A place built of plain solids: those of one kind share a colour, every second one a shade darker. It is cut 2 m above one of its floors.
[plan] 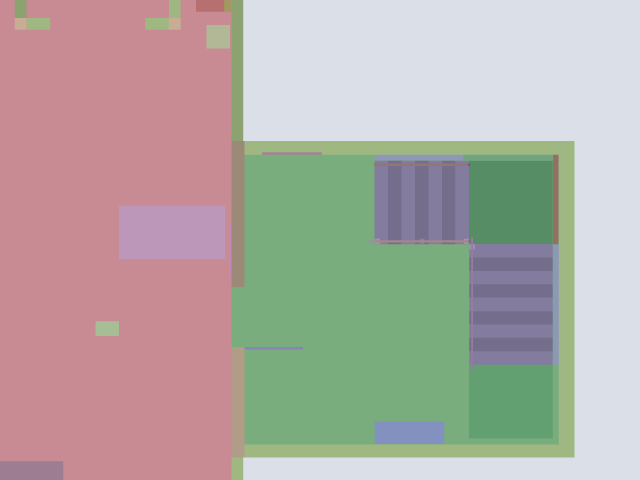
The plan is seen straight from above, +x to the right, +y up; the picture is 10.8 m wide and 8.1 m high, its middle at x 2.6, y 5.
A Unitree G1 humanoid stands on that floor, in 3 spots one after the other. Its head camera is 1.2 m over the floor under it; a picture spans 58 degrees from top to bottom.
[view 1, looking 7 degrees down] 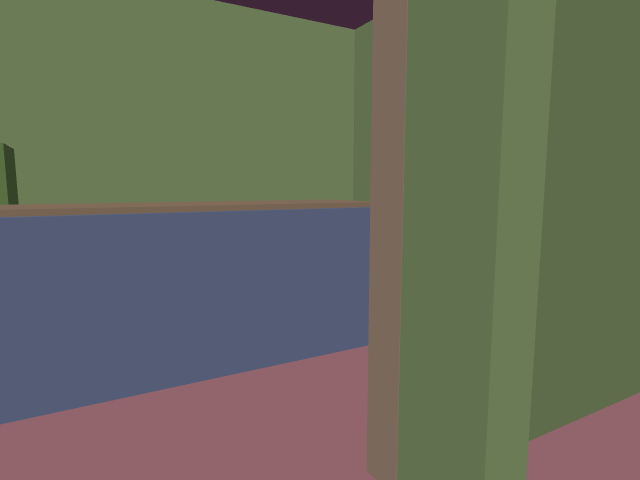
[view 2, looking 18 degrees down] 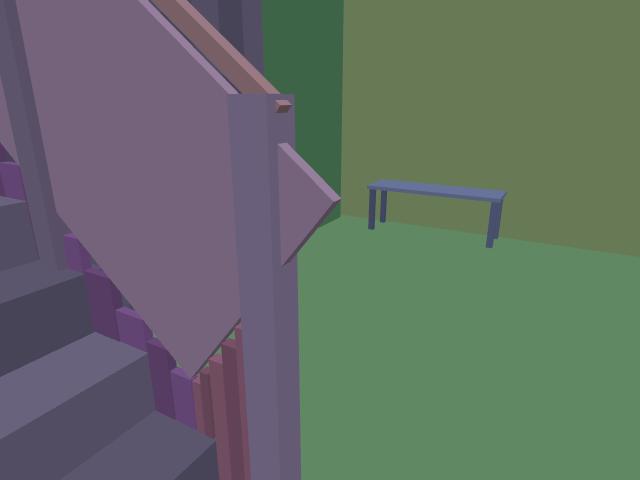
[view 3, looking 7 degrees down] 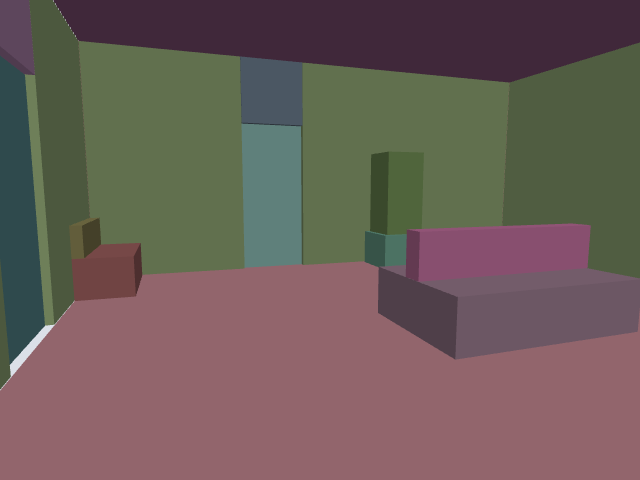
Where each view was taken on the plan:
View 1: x -1.15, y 7.55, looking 151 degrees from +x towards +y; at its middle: lobby_desk_body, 2.99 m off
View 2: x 3.07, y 5.63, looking -60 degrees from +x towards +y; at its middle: floor_slab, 3.88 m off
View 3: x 0.10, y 3.70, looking -109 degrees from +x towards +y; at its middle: wall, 6.72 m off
